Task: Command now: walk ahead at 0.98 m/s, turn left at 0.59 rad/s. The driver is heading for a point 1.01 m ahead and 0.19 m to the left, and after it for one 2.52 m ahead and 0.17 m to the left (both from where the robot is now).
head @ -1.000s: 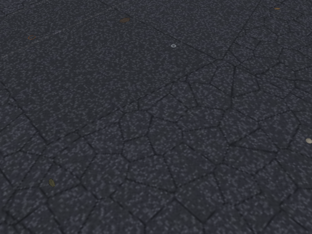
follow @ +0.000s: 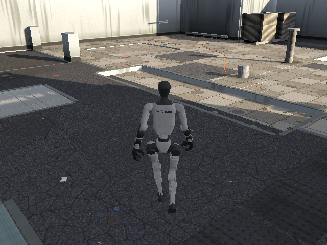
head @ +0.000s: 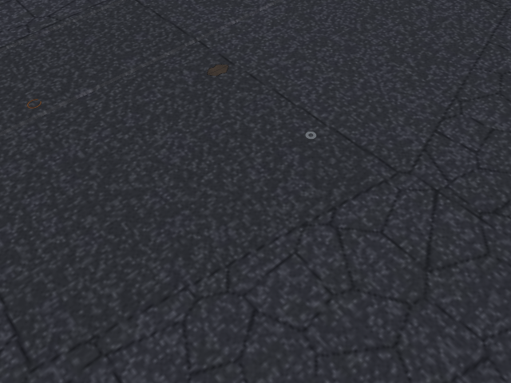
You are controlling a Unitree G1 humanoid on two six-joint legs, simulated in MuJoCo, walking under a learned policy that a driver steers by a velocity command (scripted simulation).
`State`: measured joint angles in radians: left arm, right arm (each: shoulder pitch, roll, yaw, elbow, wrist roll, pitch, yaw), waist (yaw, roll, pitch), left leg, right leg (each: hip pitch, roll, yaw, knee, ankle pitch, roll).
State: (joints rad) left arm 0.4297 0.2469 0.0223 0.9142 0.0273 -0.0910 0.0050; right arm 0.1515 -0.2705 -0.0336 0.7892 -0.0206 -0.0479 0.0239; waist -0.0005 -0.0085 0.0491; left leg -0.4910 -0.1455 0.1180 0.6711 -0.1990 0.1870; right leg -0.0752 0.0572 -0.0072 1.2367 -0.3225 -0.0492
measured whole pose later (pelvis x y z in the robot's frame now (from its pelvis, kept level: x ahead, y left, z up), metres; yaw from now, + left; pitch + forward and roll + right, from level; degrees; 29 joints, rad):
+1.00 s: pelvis +0.84 +0.24 +0.03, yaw +32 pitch +0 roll +1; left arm 0.31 0.26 0.03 0.85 0.01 -0.03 -0.03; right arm 0.34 -0.27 -0.04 0.87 -0.03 -0.10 0.01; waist 0.01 -0.02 0.04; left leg -0.14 -0.07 0.16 0.42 -0.26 0.10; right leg -0.55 -0.11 0.04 1.27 -0.21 -0.08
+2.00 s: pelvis +1.21 +0.43 +0.04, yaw -22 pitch +3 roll +1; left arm 0.14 0.36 0.06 0.58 0.04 0.05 -0.09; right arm 0.35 -0.34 -0.03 0.72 -0.04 -0.06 -0.01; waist -0.05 -0.05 -0.06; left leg -0.10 0.02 0.11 0.35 -0.30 0.00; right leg -0.79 0.01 0.10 1.27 -0.10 0.01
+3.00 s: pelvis +1.93 +0.09 +0.03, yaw +6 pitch +2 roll +0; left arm -0.03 0.24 -0.04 0.57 0.04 -0.05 -0.01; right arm 0.47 -0.30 -0.07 0.85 0.00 -0.06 0.02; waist -0.11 0.00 0.03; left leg -0.03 -0.21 -0.16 0.35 -0.31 0.18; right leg -0.73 -0.13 0.11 0.79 -0.05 0.06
